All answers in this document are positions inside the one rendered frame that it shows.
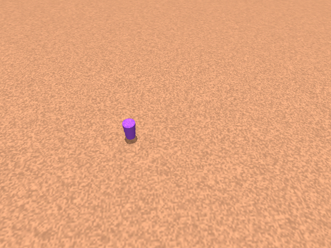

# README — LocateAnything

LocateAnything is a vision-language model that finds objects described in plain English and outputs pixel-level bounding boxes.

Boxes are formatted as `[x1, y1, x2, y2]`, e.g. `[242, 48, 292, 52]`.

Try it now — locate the cup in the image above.
[122, 118, 136, 140]

